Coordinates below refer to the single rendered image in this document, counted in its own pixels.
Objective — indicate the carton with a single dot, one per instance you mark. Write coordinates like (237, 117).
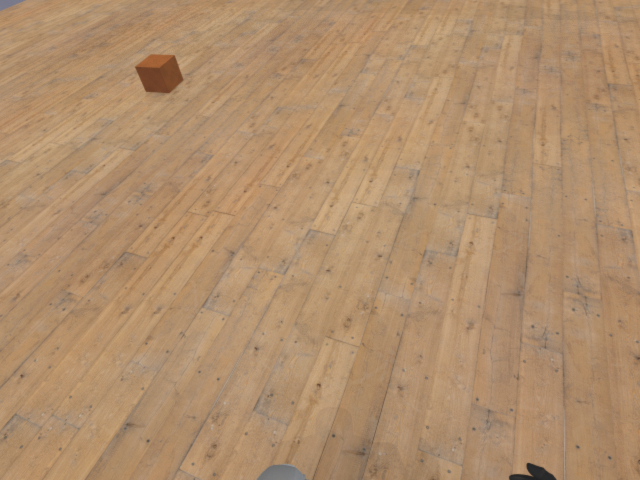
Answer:
(159, 73)

